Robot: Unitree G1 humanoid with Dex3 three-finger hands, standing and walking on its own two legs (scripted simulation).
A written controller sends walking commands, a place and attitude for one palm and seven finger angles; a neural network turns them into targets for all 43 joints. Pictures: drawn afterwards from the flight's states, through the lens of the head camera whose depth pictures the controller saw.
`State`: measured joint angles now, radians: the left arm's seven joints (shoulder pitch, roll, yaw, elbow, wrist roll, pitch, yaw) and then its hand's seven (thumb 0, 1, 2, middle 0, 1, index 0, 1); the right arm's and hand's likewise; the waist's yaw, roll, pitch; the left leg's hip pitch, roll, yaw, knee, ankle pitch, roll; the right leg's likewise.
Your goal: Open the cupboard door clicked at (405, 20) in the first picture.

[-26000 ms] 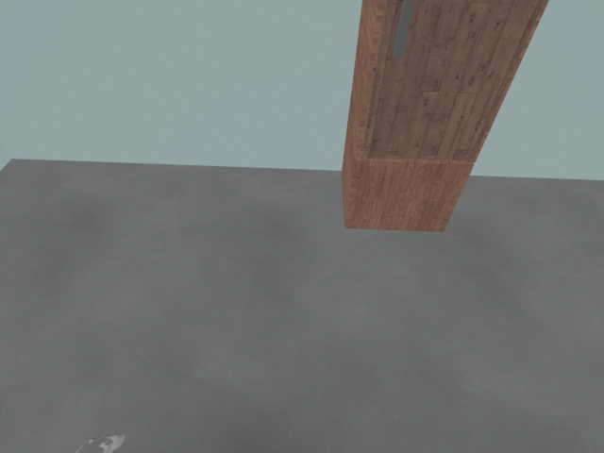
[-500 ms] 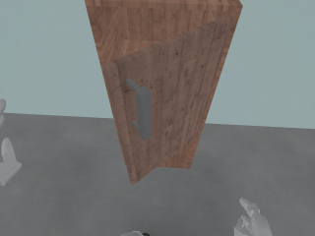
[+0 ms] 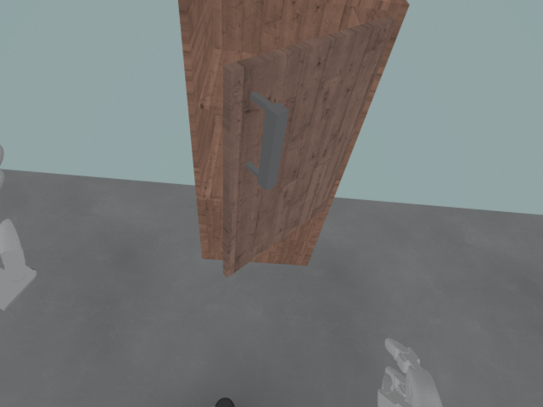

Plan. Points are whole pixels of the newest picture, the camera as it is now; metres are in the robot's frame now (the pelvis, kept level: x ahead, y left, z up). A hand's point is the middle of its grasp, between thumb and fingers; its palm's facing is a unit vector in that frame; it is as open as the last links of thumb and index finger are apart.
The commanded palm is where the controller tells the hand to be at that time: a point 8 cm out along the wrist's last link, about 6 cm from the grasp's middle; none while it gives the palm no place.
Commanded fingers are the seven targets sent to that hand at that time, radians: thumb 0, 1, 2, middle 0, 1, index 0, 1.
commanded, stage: stop stepping back and stand still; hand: left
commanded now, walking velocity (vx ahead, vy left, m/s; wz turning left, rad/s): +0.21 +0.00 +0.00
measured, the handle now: (262, 143) +0.49 +0.05 +0.12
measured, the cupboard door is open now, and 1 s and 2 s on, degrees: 43 43 43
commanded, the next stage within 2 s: let the arm hang, fingers relaxed in 0.76 s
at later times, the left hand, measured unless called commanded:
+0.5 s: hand out of the picture +0.13 +0.25 +0.17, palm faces +0.36 -0.83 -0.43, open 7.4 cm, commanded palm +0.06 +0.30 +0.18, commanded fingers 0.00 0.90 0.90 -0.20 -0.30 -0.20 -0.30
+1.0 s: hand out of the picture +0.12 +0.25 -0.03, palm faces +0.13 -0.91 -0.39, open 7.4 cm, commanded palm none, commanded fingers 0.00 0.90 0.90 -0.20 -0.30 -0.20 -0.30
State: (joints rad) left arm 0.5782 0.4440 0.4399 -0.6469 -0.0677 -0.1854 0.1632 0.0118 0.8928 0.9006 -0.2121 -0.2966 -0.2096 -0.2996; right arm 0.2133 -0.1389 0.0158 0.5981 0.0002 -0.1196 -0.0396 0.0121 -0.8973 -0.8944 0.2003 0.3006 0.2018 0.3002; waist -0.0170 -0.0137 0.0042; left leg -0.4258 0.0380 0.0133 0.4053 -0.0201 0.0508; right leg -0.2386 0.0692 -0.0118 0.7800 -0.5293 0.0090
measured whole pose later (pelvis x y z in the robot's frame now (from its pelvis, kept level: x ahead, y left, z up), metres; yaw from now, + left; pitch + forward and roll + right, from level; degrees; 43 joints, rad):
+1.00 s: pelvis -0.10 +0.03 -0.01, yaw +2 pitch +1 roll +1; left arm 0.24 0.27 0.12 0.24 0.03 0.02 0.04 0.00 0.90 0.90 -0.20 -0.29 -0.20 -0.30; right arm 0.18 -0.27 -0.02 0.75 -0.04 -0.06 -0.01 0.01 -0.90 -0.90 0.20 0.30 0.20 0.30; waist -0.04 0.05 0.00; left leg -0.31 -0.01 0.00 0.55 -0.25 0.00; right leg -0.43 0.00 0.00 0.91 -0.55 0.02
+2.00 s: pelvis -0.10 +0.03 +0.00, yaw +3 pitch -2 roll +0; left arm 0.29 0.10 0.01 1.17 0.01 0.00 0.03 0.00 0.91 0.90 -0.20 -0.29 -0.20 -0.30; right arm 0.33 -0.12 0.01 1.16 -0.02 0.00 -0.04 0.00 -0.90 -0.89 0.19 0.30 0.20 0.30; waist -0.02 0.03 0.04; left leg -0.15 -0.04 0.06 0.40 -0.22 0.06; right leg -0.20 0.01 -0.03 0.42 -0.19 -0.02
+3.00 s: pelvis -0.09 +0.01 -0.01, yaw -4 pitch +0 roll +1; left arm 0.23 0.16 0.09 1.06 0.02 0.05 0.00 0.00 0.91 0.90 -0.20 -0.29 -0.20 -0.30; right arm 0.22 -0.17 -0.05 1.04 -0.02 0.03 -0.05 0.00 -0.90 -0.89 0.20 0.30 0.20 0.30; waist 0.00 0.01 0.09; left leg -0.21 0.01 0.17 0.54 -0.33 0.04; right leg -0.36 0.05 0.02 0.72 -0.36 -0.02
